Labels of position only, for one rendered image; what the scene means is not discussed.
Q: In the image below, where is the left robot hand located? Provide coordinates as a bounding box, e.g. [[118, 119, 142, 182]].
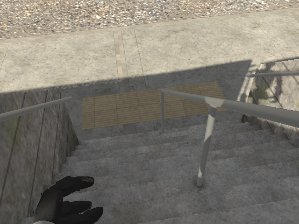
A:
[[33, 175, 104, 224]]

